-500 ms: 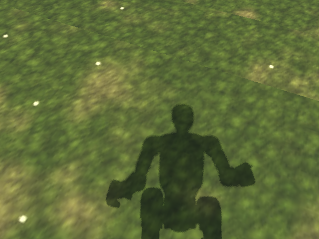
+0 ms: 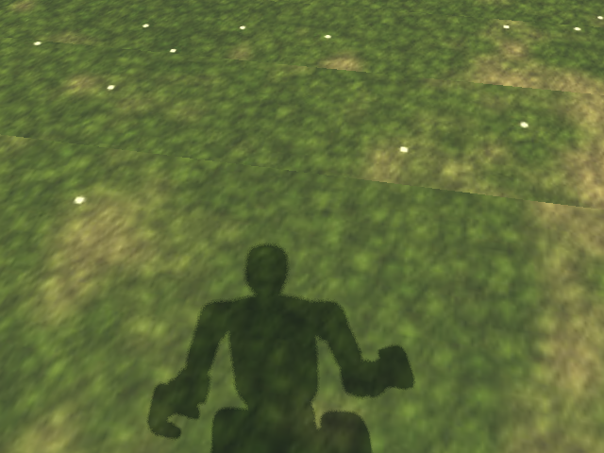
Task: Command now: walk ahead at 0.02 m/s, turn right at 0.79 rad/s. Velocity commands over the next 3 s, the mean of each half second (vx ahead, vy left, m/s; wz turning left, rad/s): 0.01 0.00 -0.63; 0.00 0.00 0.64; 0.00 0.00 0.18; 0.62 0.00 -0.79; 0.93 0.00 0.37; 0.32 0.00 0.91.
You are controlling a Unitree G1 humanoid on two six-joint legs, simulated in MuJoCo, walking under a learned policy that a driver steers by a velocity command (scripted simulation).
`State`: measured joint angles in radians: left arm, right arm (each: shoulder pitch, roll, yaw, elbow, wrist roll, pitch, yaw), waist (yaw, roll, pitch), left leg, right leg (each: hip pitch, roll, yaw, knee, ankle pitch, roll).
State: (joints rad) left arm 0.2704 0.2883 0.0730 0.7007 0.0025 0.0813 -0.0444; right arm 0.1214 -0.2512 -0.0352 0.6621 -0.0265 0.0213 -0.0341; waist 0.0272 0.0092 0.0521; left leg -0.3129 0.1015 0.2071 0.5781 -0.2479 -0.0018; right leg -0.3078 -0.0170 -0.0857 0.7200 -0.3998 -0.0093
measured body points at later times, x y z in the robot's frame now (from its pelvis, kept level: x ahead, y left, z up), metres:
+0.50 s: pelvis +0.01 -0.01 +0.01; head +0.03 -0.01 +0.46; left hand +0.23 +0.20 -0.10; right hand +0.04 -0.30 -0.10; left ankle +0.07 +0.10 -0.72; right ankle -0.01 -0.09 -0.73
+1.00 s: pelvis +0.01 -0.02 +0.02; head +0.05 -0.04 +0.46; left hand +0.11 +0.27 -0.07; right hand +0.16 -0.31 -0.10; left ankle -0.01 +0.09 -0.66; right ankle +0.00 -0.12 -0.73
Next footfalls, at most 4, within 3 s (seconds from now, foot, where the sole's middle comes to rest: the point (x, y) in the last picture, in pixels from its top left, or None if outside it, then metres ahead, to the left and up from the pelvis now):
0.02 right None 0.03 -0.09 -0.76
0.52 left None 0.10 0.08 -0.76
0.86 right None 0.04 -0.11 -0.76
1.28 left None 0.02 0.11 -0.76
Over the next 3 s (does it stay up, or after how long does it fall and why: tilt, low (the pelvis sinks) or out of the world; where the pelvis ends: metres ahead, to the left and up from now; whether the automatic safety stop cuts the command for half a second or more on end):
stays up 0.83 -0.27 0.01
